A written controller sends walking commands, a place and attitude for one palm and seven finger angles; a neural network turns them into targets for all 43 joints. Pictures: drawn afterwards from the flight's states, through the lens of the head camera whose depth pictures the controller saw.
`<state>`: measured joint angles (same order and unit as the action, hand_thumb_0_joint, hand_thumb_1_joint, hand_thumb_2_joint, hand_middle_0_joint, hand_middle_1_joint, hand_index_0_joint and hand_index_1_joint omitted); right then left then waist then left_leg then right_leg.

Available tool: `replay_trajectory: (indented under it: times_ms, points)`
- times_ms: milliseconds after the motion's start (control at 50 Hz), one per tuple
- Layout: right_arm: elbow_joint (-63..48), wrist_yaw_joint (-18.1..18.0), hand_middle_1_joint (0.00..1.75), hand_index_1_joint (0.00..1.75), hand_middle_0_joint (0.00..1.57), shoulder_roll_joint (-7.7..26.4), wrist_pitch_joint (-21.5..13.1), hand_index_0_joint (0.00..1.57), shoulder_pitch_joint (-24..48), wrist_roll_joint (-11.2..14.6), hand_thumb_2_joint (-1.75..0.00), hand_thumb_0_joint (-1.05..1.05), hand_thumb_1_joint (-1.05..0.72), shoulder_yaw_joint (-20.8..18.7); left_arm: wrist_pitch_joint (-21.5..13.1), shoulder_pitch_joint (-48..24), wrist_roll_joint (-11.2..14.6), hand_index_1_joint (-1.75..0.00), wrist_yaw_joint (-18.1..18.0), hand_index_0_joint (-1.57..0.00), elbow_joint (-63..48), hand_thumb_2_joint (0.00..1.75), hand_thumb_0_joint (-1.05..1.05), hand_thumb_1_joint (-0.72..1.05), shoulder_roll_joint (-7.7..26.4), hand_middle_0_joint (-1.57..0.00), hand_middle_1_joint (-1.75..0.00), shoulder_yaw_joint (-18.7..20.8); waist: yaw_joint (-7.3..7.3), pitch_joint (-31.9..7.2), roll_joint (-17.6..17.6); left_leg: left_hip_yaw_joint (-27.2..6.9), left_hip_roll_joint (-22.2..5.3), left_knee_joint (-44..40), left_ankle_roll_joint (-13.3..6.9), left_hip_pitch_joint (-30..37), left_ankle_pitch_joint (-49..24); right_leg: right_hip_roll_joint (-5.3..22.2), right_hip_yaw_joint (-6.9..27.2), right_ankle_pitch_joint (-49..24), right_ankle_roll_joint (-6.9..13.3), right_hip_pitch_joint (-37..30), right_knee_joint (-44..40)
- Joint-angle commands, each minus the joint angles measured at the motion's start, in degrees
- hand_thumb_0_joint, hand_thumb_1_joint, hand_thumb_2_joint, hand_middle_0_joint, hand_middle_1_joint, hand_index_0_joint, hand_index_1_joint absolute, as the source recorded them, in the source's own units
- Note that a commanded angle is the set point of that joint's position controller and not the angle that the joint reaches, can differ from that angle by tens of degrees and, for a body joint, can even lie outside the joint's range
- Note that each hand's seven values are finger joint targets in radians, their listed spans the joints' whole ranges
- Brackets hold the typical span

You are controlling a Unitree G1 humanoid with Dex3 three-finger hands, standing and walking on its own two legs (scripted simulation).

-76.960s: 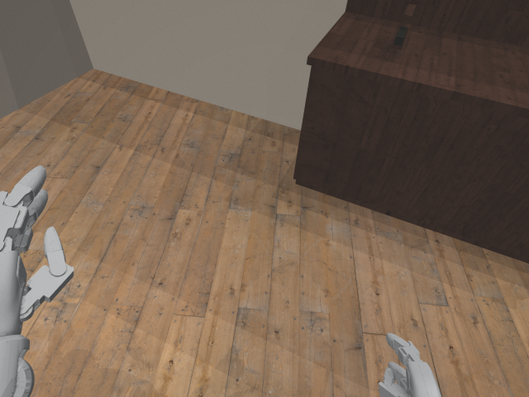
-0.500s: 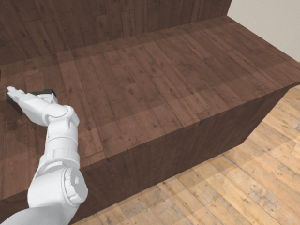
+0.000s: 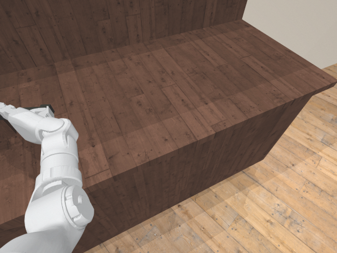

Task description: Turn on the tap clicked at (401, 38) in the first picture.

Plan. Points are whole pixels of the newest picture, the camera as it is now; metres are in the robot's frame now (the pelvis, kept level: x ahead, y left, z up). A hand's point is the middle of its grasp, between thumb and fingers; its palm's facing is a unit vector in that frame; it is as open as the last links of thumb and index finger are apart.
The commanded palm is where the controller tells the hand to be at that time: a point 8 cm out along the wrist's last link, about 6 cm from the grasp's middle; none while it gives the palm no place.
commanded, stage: lift the hand up off the lever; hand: left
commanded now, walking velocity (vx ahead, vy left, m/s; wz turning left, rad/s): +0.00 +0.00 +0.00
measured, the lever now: (46, 111) +0.47 +0.30 +0.07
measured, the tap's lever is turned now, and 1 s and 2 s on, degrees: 68 62 62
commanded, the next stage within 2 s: draw the hand back beside the body in 0.14 s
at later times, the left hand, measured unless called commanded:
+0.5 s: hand (42, 122) +0.39 +0.27 +0.11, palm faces +0.67 -0.74 -0.06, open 7.8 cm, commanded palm +0.35 +0.28 +0.17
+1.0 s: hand (5, 156) +0.27 +0.26 +0.17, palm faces +0.39 -0.89 -0.22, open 7.6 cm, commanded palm +0.23 +0.29 +0.18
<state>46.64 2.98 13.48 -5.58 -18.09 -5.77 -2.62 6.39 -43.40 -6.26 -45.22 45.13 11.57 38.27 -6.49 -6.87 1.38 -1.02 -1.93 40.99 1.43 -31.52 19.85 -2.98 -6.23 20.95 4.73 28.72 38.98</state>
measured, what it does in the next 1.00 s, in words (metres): stands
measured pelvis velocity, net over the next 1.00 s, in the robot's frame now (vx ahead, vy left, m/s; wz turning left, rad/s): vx -0.02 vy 0.02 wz -0.03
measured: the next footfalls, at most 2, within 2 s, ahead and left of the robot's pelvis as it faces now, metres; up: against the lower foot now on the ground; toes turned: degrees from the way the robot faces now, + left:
none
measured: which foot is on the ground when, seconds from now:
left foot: down 0.00-1.00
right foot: down 0.00-1.00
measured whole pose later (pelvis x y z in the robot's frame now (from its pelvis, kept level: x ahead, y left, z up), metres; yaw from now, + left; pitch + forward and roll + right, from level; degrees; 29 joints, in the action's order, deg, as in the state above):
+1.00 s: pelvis -0.02 +0.02 +0.03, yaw -2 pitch -5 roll +0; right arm 36.8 -3.8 13.8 -4.9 -10.6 1.0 1.8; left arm -5.4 0.3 4.9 -7.3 1.9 17.8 13.9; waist 2.6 3.0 2.7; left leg 1.9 -0.6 21.0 -0.3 -5.7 10.4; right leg -2.3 -3.1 11.0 3.0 3.9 19.7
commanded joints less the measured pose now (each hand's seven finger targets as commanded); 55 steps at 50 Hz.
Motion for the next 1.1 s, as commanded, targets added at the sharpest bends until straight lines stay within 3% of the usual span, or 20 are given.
replay_trajectory:
  times_ms: [0, 220, 240, 280, 300, 380, 420, 440, 500, 540, 600, 660, 700, 720, 800, 820, 880, 920, 1000, 1080]
  points:
    - [-4.8, -0.5, 0.3, 0.3, 0.2, 7.7, -2.4, 0.2, -1.1, 0.0, -0.9, 0.0, -0.9, -2.3, -10.0, -40.8, -8.0, -0.15, -2.7, -0.15, -25.7, 0.9, 0.0, 0.9, 24.2, -0.15, -0.15, -8.4, 1.33, -26.5, 10.5, -0.3, 1.8, -1.5, -2.6, 14.8, -25.7, 2.2, 3.5, -27.3, -3.6, -11.0, -3.1]
    - [-4.4, -0.7, 0.3, 0.3, 0.2, 7.7, -2.8, 0.2, -1.8, -0.3, -0.9, 0.0, -0.9, -2.3, -10.5, -42.2, -8.9, -0.15, -2.8, -0.15, -24.5, 0.9, 0.0, 0.9, 23.7, -0.15, -0.15, -9.0, 1.23, -26.8, 11.9, -1.1, 1.5, -1.3, -2.0, 16.8, -27.3, 1.7, 3.1, -24.9, -3.1, -8.1, -2.7]
    - [-6.1, -1.7, 0.3, 0.3, 0.2, 8.6, -1.8, 0.2, -0.9, 1.4, -0.9, 0.0, -0.9, -2.6, -9.2, -38.7, -5.1, -0.15, 5.4, -0.15, -28.8, 0.9, 0.0, 0.9, 20.6, -0.15, -0.15, -15.3, 0.01, -30.5, 10.5, -0.2, 1.3, -1.4, -2.0, 21.4, -29.4, 1.7, 4.9, -29.6, -3.2, -11.8, -2.6]
    - [-7.7, -3.5, 0.3, 0.3, 0.2, 8.5, -1.9, 0.2, -1.6, 2.6, -0.9, 0.0, -0.9, -2.7, -9.0, -37.5, -2.9, -0.16, 11.2, -0.15, -34.6, 0.9, 0.0, 0.9, 26.3, -0.15, -0.16, -12.0, 2.37, -34.2, 12.2, 1.1, 1.7, -2.5, -2.7, 24.6, -32.5, 1.8, 5.8, -34.7, -3.4, -16.9, -4.2]
    - [-8.5, -4.0, 0.3, 0.3, 0.2, 8.0, -1.9, 0.2, -0.9, 3.1, -0.9, 0.0, -0.9, -2.2, -8.8, -35.9, -1.8, -0.16, 12.7, -0.15, -37.3, 0.9, 0.0, 0.9, 25.2, -0.15, -0.16, -13.2, 2.92, -33.8, 12.5, 1.0, 1.7, -3.1, -2.7, 25.0, -33.8, 1.8, 5.8, -36.1, -3.4, -17.9, -4.4]
    - [-10.3, -5.1, 0.3, 0.3, 0.2, 7.0, -2.7, 0.2, 1.9, 4.3, -0.9, 0.0, -0.9, -0.9, -9.4, -23.3, 1.5, -0.17, 18.2, -0.16, -45.1, 0.9, 0.0, 0.9, 20.2, -0.16, -0.17, -16.8, 4.55, -25.7, 12.5, 0.6, 1.1, -5.6, -2.7, 26.1, -34.4, 1.1, 5.2, -33.6, -3.1, -16.3, -6.2]
    - [-11.3, -5.7, 0.3, 0.3, 0.2, 6.8, -3.0, 0.2, 3.6, 4.6, -0.9, 0.0, -0.9, -0.6, -10.9, -17.4, 2.4, -0.18, 19.9, -0.16, -51.7, 0.9, 0.0, 0.9, 21.2, -0.16, -0.18, -16.4, 5.67, -24.2, 13.7, 0.9, 1.1, -6.4, -2.8, 26.6, -33.6, 1.0, 5.5, -32.5, -2.8, -17.0, -6.7]
    - [-10.0, -4.3, 0.3, 0.3, 0.2, 9.5, -3.3, 0.2, 1.2, 5.6, -0.9, 0.0, -0.9, -1.1, -10.0, -5.3, 5.7, -0.18, 23.8, -0.16, -39.0, 0.9, 0.0, 0.9, 32.8, -0.16, -0.18, -10.2, 5.97, -21.4, 13.8, 0.1, 0.9, -9.9, -1.9, 26.6, -29.7, 2.5, 6.0, -31.4, -3.7, -19.3, -8.2]
    - [-13.2, -4.5, 0.3, 0.3, 0.2, 8.4, -4.8, 0.2, 5.4, 6.9, -0.9, 0.0, -0.9, -0.7, -14.0, -8.5, 8.1, -0.19, 29.3, -0.16, -48.7, 0.9, 0.0, 0.9, 27.1, -0.16, -0.19, -17.6, 4.78, -15.7, 9.2, 1.1, 1.7, -13.7, -2.6, 26.6, -23.6, 2.2, 6.2, -27.8, -3.7, -20.1, -11.6]
    - [-13.6, -4.7, 0.3, 0.3, 0.2, 8.0, -4.5, 0.2, 6.5, 7.2, -0.9, 0.0, -0.9, -0.3, -14.5, 0.1, 9.1, -0.2, 31.7, -0.17, -44.1, 0.9, 0.0, 0.9, 23.1, -0.17, -0.2, -19.8, 5.34, -9.9, 5.7, 1.4, 1.8, -15.2, -3.1, 26.0, -20.9, 2.3, 6.3, -26.8, -4.0, -19.7, -13.6]
    - [-14.0, -4.8, 0.3, 0.3, 0.2, 7.6, -2.5, 0.2, 7.1, 7.9, -0.9, 0.0, -0.9, 0.0, -13.2, 16.8, 11.0, -0.21, 35.7, -0.17, -31.9, 0.9, 0.0, 0.9, 13.8, -0.17, -0.21, -25.1, 6.08, 1.5, -6.5, 2.4, 1.8, -17.7, -3.9, 21.0, -12.7, 2.3, 6.4, -21.3, -4.6, -18.9, -17.2]
    - [-15.2, -5.0, 0.3, 0.3, 0.2, 8.0, 0.3, 0.2, 7.8, 9.2, -0.9, 0.0, -0.9, 0.5, -12.2, 24.9, 12.5, -0.22, 39.2, -0.17, -29.0, 0.9, 0.0, 0.9, 11.1, -0.17, -0.22, -27.8, 6.48, 8.1, -9.6, 2.9, 1.9, -19.6, -4.3, 21.7, -8.4, 2.8, 6.8, -13.8, -4.5, -17.6, -20.9]
    - [-16.2, -5.4, 0.3, 0.3, 0.2, 8.6, 1.2, 0.2, 9.5, 9.5, -0.9, 0.0, -0.9, 0.8, -12.5, 24.2, 12.7, -0.22, 40.2, -0.17, -31.8, 0.9, 0.0, 0.9, 14.0, -0.17, -0.22, -26.0, 6.67, 8.4, -9.9, 2.7, 2.0, -20.6, -4.5, 23.0, -7.5, 3.1, 7.3, -11.0, -4.5, -17.9, -22.8]
    - [-16.3, -5.6, 0.3, 0.3, 0.2, 8.5, 1.5, 0.2, 10.5, 9.5, -0.9, 0.0, -0.9, 0.9, -12.9, 23.7, 12.7, -0.22, 40.6, -0.18, -33.2, 0.9, 0.0, 0.9, 15.5, -0.18, -0.22, -24.7, 6.95, 8.6, -6.7, 2.8, 2.2, -21.0, -4.4, 24.1, -7.5, 3.0, 7.3, -10.6, -4.3, -17.5, -23.5]
    - [-18.3, -6.4, 0.3, 0.3, 0.2, 7.1, 0.6, 0.2, 14.5, 7.7, -0.9, 0.0, -0.9, 1.7, -16.0, 14.6, 11.6, -0.24, 39.0, -0.18, -50.1, 0.9, 0.0, 0.9, 25.0, -0.18, -0.24, -16.6, 8.15, -3.0, 0.8, 2.2, 2.7, -21.5, -3.9, 27.8, -10.6, 3.1, 7.8, -14.0, -3.9, -24.1, -22.7]
    - [-18.4, -6.7, 0.3, 0.3, 0.2, 7.1, 0.0, 0.2, 15.0, 7.3, -0.9, 0.0, -0.9, 1.9, -17.2, 11.6, 11.1, -0.24, 38.4, -0.18, -56.5, 0.9, 0.0, 0.9, 28.4, -0.18, -0.24, -14.4, 8.44, -5.5, 6.1, 1.7, 2.8, -21.7, -3.5, 29.6, -11.4, 3.0, 7.8, -14.2, -3.5, -24.6, -22.7]
    - [-18.7, -7.1, 0.3, 0.3, 0.2, 6.0, -2.0, 0.2, 14.8, 6.6, -0.9, 0.0, -0.9, 2.4, -18.1, 16.8, 10.6, -0.25, 36.9, -0.18, -62.7, 0.9, 0.0, 0.9, 25.1, -0.18, -0.25, -15.9, 8.41, -7.5, 11.5, 0.6, 2.4, -22.2, -2.6, 33.5, -14.2, 2.5, 6.3, -16.1, -2.6, -25.1, -21.9]
    - [-18.5, -7.1, 0.3, 0.3, 0.2, 6.1, -2.8, 0.2, 14.9, 6.4, -0.9, 0.0, -0.9, 2.4, -17.7, 20.6, 10.6, -0.26, 36.7, -0.19, -64.6, 0.9, 0.0, 0.9, 22.9, -0.19, -0.26, -17.2, 8.3, -6.4, 10.7, 0.6, 2.3, -22.7, -2.5, 33.9, -14.6, 2.1, 6.0, -16.3, -2.5, -24.7, -22.9]
    - [-17.7, -6.9, 0.3, 0.3, 0.2, 6.2, -2.7, 0.2, 15.1, 6.5, -0.9, 0.0, -0.9, 2.0, -16.1, 33.5, 11.5, -0.27, 38.1, -0.19, -56.8, 0.9, 0.0, 0.9, 15.2, -0.19, -0.27, -22.2, 8.21, 3.6, -1.1, 1.2, 1.7, -24.3, -3.2, 29.7, -12.1, 1.6, 5.7, -14.1, -3.3, -23.3, -24.5]
    - [-17.8, -6.2, 0.3, 0.3, 0.2, 6.4, -1.6, 0.2, 15.0, 6.9, -0.9, 0.0, -0.9, 1.5, -15.3, 42.9, 12.0, -0.28, 40.0, -0.19, -57.8, 0.9, 0.0, 0.9, 12.5, -0.19, -0.28, -24.0, 8.67, 5.9, -2.8, 1.6, 1.6, -24.8, -3.5, 29.6, -13.0, 1.9, 5.9, -14.4, -3.4, -23.6, -24.9]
